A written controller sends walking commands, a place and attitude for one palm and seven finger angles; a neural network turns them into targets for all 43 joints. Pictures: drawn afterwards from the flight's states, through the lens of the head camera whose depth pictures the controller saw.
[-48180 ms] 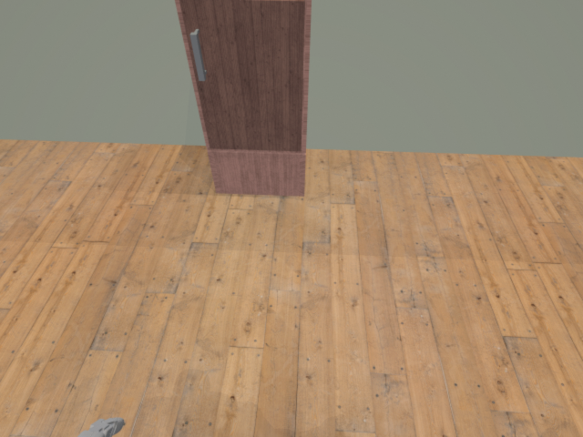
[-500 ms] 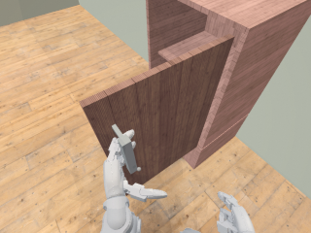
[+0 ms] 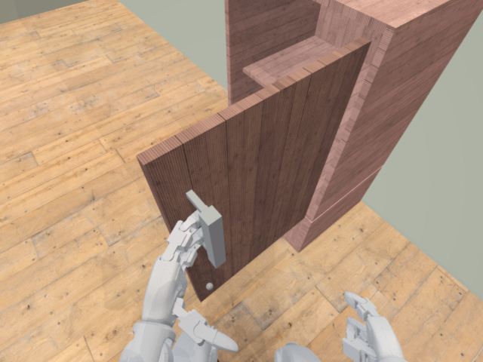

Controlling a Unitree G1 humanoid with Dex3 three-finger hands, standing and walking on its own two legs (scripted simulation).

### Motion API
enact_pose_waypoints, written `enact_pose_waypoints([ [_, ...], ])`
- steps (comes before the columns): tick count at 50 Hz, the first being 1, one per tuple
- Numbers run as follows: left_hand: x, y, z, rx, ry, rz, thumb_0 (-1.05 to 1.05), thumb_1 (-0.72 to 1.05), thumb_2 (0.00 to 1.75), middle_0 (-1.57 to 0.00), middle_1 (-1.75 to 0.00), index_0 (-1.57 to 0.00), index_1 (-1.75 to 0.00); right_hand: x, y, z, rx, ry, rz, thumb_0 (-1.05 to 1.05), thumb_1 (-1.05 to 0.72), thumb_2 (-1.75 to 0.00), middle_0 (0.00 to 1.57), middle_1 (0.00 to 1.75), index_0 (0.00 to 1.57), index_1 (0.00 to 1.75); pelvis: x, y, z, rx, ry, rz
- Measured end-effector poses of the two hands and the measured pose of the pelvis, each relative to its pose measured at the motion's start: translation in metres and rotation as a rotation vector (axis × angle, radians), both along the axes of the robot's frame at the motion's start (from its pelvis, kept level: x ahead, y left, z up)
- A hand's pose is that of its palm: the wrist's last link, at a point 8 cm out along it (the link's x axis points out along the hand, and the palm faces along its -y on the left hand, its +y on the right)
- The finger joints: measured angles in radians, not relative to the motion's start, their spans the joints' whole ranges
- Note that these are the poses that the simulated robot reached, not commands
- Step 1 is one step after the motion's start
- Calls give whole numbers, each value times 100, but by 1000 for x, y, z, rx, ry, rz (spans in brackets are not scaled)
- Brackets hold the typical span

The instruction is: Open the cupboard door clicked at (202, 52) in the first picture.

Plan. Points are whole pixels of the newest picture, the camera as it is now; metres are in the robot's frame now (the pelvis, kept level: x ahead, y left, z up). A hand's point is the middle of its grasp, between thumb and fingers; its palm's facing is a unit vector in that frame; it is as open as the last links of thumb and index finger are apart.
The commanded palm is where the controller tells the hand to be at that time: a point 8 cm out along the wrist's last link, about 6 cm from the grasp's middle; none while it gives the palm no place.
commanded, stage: slide the hand sideways off the handle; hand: left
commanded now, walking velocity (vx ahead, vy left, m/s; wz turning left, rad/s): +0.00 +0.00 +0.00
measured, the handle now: (206, 231) +0.31 +0.07 +0.05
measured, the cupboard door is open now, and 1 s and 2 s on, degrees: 91 91 91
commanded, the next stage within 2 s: draw the hand back to the body in 0.66 s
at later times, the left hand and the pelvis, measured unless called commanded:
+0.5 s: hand (172, 311) +0.19 +0.11 +0.05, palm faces -0.07 -1.00 -0.01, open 16.1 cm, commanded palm +0.17 +0.17 +0.05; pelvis +0.00 -0.01 -0.01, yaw +0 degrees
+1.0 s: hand (126, 309) +0.19 +0.15 +0.10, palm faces -0.05 -1.00 -0.06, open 16.3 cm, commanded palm +0.16 +0.21 +0.10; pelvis +0.00 +0.00 +0.01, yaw +0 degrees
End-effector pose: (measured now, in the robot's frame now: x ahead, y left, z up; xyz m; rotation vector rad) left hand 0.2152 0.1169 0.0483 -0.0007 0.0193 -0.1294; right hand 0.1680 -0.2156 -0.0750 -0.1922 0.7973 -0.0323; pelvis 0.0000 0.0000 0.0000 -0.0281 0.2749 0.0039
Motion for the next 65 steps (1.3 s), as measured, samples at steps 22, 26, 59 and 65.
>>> enact_pose_waypoints([
  [22, -33, 38, 2, 18, 25, 34, -1, -50, 30, -19, -32, -20, -32, 17, -14, -3, -17, -53, -17, 1, -91, -90, 20, 30, 20, 30, 3, -11, -7, -4, 11, 7],
  [26, -39, 48, 3, 16, 43, 70, -1, -50, 30, -17, -31, -20, -32, 16, -18, -2, -18, -56, -36, 1, -91, -90, 20, 30, 20, 30, 4, -13, -6, -3, 9, 7],
  [59, -56, 104, 68, 48, 32, 78, -1, -50, 30, -15, -30, -15, -30, 10, 4, 49, -21, -150, -62, 1, -91, -90, 20, 30, 20, 30, 6, 6, 30, -24, -88, 18],
  [65, -58, 122, 100, 116, -53, 111, -1, -45, 32, -15, -30, -15, -30, 19, 4, 65, -39, -188, -50, 1, -91, -90, 20, 30, 20, 30, 10, 9, 38, -29, -119, 23],
])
